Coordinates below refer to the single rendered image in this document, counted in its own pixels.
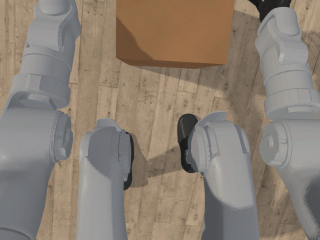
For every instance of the robot right forearm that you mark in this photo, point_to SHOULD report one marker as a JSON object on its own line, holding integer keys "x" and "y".
{"x": 285, "y": 68}

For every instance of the robot left upper arm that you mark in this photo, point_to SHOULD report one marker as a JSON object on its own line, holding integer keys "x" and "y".
{"x": 32, "y": 140}

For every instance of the robot left forearm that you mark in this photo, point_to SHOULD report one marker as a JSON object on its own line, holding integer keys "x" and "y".
{"x": 47, "y": 59}

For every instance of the robot right hand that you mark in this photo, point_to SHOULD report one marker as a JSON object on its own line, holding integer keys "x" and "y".
{"x": 264, "y": 7}

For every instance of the robot right foot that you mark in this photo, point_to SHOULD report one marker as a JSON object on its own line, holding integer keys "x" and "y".
{"x": 185, "y": 125}

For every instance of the carton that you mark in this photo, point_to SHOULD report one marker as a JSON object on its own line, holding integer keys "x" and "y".
{"x": 188, "y": 34}

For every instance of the left robot shin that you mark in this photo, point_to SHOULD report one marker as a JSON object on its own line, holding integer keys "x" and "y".
{"x": 85, "y": 140}

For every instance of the robot right upper arm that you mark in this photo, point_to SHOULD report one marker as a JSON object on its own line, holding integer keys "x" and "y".
{"x": 292, "y": 147}

